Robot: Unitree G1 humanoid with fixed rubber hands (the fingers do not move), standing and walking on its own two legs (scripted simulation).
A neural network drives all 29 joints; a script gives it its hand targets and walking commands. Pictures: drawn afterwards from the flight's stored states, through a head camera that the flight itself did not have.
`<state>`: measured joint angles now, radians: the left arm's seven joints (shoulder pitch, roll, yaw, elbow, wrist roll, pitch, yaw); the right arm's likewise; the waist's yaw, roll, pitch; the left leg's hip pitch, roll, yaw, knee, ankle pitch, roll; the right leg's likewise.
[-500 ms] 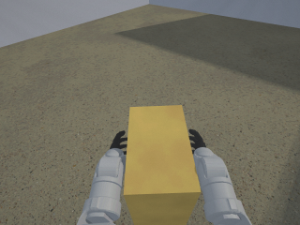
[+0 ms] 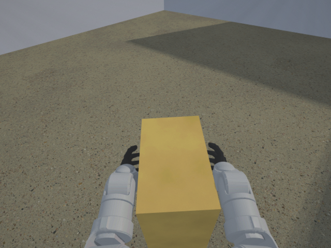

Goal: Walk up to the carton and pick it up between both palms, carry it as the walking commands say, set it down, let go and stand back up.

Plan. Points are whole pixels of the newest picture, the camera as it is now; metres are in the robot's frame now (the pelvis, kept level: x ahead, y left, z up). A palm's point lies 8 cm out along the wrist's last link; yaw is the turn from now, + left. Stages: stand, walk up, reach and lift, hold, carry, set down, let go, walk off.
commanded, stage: hold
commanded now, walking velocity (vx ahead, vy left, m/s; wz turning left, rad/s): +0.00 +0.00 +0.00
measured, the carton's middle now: (174, 188) +0.28 +0.00 -0.01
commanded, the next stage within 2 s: carry in 0.38 s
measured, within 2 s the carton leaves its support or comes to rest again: neither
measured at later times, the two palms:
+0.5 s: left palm (125, 164) +0.32 +0.12 +0.05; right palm (216, 163) +0.32 -0.12 +0.05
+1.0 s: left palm (118, 123) +0.43 +0.15 +0.10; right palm (198, 116) +0.46 -0.09 +0.10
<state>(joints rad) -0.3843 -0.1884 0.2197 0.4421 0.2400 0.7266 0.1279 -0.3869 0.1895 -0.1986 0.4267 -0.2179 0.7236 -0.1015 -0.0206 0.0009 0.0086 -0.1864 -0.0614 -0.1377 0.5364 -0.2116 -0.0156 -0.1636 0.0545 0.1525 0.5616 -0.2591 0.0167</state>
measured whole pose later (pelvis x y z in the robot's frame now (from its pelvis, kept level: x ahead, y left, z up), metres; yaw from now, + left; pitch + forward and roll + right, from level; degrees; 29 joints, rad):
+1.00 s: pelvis +0.17 +0.00 +0.01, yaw +7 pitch +3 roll -1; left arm -0.19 -0.14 0.02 -0.15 0.03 1.13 0.24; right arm -0.21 0.14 0.01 -0.15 -0.03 1.14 -0.24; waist -0.01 0.04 -0.18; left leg -0.11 -0.01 0.06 0.39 -0.33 0.04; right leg -0.44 -0.01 -0.14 0.55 -0.32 -0.01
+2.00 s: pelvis +0.78 +0.10 -0.02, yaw +9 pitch +3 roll -4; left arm -0.16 -0.14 -0.03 -0.25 0.04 1.13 0.25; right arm -0.16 0.13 0.02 -0.27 -0.02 1.13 -0.23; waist 0.01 0.09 -0.13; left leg 0.04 0.09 0.13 0.66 -0.47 0.00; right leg -0.50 0.02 -0.25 0.55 -0.10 -0.09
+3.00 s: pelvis +1.40 +0.22 +0.01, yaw +12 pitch +4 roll +0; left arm -0.16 -0.14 -0.02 -0.31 0.01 1.08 0.27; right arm -0.18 0.14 0.02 -0.31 -0.01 1.08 -0.24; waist 0.04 0.00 0.00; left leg -0.47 0.03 0.11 0.52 -0.17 -0.01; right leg -0.07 -0.02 -0.19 0.29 -0.29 -0.02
